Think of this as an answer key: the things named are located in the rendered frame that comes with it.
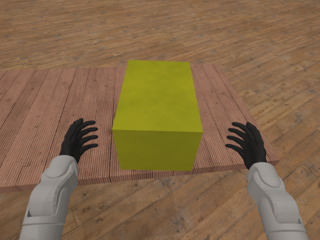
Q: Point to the right robot forearm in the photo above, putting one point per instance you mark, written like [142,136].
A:
[278,210]

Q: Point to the left robot forearm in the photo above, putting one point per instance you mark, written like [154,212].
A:
[48,203]

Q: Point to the table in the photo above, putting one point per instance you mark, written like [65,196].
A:
[37,107]

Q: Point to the carton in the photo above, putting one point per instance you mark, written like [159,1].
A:
[157,125]

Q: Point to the left robot hand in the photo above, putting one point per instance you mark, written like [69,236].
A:
[73,141]

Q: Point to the right robot hand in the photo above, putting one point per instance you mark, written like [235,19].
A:
[252,150]

